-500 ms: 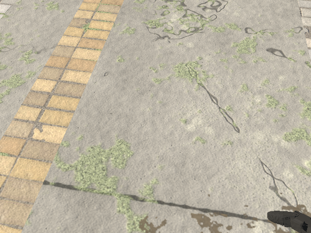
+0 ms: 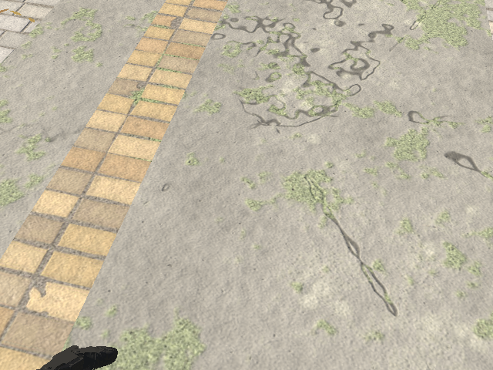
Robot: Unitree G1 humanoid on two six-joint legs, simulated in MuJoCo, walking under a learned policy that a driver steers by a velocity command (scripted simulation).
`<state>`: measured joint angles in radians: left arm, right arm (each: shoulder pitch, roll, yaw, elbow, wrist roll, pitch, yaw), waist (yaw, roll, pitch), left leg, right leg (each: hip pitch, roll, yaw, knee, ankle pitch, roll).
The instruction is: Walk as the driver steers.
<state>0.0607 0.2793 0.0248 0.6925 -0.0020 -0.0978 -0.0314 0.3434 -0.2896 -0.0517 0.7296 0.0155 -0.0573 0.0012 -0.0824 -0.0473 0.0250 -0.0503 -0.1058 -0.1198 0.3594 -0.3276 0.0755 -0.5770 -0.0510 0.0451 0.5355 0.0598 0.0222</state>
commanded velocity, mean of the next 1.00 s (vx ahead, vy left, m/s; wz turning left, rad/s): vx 0.50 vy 0.00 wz -0.35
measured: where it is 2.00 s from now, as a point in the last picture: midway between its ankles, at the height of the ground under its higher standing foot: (334, 188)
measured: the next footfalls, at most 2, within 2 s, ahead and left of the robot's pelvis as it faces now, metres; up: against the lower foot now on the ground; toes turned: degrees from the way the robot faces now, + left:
right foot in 0.08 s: +0.22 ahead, -0.13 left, +0.00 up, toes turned +1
left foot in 0.54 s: +0.48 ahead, +0.08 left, +0.00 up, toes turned -13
